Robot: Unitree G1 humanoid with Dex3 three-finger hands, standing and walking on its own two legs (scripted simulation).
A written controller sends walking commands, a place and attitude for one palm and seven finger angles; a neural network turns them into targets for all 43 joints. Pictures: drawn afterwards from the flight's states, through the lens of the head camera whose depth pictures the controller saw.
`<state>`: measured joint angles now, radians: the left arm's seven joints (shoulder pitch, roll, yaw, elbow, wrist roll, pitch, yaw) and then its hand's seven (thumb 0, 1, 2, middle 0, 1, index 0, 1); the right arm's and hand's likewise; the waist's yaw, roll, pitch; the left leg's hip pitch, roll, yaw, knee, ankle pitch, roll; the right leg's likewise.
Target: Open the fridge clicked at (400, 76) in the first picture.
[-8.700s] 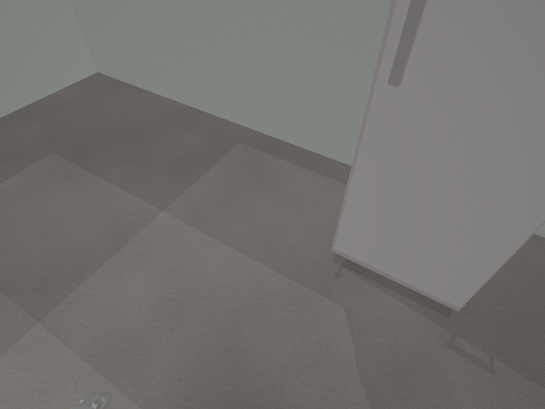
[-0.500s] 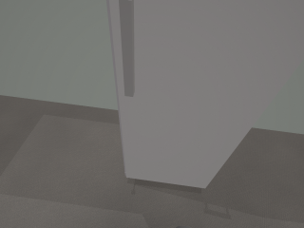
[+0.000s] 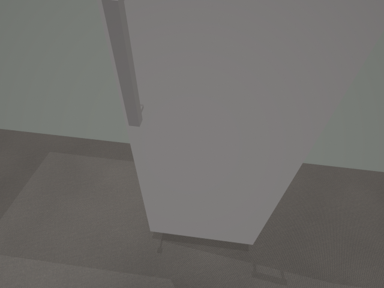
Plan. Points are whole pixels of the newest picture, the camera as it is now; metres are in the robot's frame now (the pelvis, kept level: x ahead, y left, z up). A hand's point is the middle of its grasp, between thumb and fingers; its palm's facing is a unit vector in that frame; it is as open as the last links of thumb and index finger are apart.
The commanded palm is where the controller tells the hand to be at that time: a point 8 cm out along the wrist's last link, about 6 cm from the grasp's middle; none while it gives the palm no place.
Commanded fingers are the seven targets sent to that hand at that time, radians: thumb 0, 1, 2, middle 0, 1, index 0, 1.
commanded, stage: come to a stop and stand still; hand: left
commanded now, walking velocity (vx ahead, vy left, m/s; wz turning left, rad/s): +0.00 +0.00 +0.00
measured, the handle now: (130, 67) +0.47 +0.17 +0.23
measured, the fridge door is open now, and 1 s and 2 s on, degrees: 0 0 0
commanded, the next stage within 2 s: look again from close up in 0.30 s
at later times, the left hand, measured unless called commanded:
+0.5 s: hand out of the picture -0.01 +0.16 -0.17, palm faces +0.05 -0.98 -0.20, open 7.4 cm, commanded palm none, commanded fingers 0.00 0.90 0.90 -0.20 -0.30 -0.20 -0.30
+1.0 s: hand out of the picture -0.01 +0.23 -0.17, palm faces +0.01 -0.97 -0.23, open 7.4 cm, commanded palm none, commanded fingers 0.00 0.90 0.90 -0.20 -0.30 -0.20 -0.30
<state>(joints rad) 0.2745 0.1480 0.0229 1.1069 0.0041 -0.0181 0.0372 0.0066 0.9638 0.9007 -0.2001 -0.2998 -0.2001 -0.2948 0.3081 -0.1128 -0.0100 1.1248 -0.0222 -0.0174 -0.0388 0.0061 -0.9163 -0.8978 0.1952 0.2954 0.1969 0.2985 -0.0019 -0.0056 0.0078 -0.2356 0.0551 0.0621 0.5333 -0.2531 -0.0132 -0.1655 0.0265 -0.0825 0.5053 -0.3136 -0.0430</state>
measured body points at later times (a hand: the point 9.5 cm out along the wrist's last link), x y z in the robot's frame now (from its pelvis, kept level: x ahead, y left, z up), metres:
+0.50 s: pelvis +0.01 -0.01 +0.00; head +0.02 -0.02 +0.45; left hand -0.01 +0.21 -0.15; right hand +0.02 -0.23 -0.16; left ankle +0.01 +0.12 -0.73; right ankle -0.02 -0.09 -0.73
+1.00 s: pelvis -0.04 +0.04 +0.00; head -0.06 +0.04 +0.45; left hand -0.01 +0.28 -0.15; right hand -0.01 -0.20 -0.15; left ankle +0.01 +0.12 -0.73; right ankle -0.02 -0.09 -0.73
